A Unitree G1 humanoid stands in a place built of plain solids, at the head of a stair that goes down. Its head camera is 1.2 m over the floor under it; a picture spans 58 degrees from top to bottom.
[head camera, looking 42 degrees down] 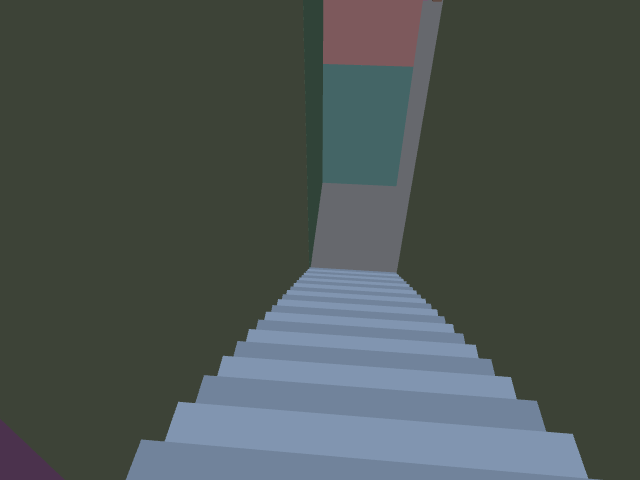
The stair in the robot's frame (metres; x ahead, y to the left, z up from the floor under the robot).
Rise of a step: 0.19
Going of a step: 0.23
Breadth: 1.48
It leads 5 degrees to the right of straight ahead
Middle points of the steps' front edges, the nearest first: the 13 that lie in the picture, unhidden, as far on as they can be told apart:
0.54 -0.17 -0.19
0.77 -0.19 -0.39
1.00 -0.21 -0.58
1.23 -0.23 -0.78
1.46 -0.25 -0.97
1.69 -0.27 -1.17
1.91 -0.29 -1.36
2.14 -0.31 -1.56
2.37 -0.32 -1.75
2.60 -0.34 -1.95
2.83 -0.36 -2.14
3.06 -0.38 -2.34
3.29 -0.40 -2.53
